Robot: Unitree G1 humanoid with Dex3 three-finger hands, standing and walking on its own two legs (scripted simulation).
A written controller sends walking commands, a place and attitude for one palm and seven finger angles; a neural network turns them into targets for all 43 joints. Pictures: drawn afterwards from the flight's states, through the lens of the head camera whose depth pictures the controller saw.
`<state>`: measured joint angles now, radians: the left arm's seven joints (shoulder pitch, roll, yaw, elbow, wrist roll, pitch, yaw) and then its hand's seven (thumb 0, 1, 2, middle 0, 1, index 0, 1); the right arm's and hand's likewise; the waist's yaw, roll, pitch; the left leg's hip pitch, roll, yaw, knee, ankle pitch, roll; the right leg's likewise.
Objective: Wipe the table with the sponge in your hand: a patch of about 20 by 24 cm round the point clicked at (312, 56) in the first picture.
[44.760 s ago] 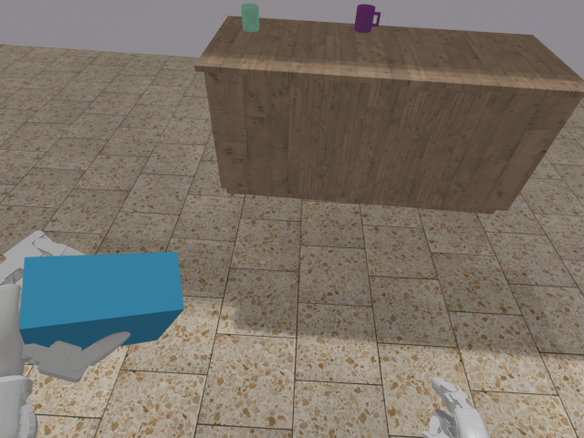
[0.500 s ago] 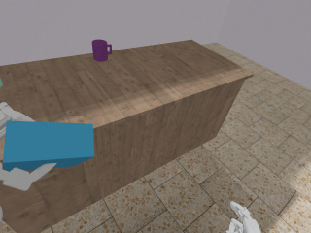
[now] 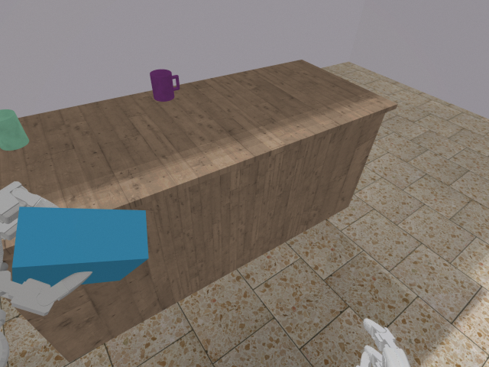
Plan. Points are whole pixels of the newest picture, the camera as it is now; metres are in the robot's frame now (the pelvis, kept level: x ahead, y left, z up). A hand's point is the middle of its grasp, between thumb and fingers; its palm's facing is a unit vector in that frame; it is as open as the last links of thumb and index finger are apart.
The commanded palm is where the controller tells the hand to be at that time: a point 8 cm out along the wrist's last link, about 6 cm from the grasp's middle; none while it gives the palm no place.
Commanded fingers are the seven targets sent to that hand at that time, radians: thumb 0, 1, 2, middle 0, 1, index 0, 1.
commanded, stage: stop stepping back and stand still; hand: left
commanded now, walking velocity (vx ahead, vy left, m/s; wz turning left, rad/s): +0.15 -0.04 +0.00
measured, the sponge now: (98, 250) +0.23 +0.20 +0.15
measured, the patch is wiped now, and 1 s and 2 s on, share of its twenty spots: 1.00 1.00 1.00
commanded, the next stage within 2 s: stand and wait in 0.32 s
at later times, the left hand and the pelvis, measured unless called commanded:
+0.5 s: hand (36, 266) +0.19 +0.25 +0.18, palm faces +0.46 -0.81 -0.36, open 9.9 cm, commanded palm +0.14 +0.28 +0.20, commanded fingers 0.00 0.10 1.30 -1.20 -1.60 -1.20 -1.60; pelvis +0.00 -0.01 +0.01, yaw +4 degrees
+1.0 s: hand (16, 246) +0.22 +0.29 +0.18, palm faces +0.44 -0.84 -0.32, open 9.9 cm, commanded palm +0.17 +0.32 +0.20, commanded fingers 0.00 0.10 1.30 -1.20 -1.60 -1.20 -1.60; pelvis +0.02 +0.03 +0.02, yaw +3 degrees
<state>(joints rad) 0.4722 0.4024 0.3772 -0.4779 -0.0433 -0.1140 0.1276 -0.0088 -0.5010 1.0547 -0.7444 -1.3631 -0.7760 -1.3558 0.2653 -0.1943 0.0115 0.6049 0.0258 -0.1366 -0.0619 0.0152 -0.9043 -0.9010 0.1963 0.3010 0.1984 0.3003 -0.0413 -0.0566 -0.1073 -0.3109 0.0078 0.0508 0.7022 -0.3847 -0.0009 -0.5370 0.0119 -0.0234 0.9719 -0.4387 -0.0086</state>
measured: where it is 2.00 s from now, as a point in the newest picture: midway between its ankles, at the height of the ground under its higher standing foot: outside the picture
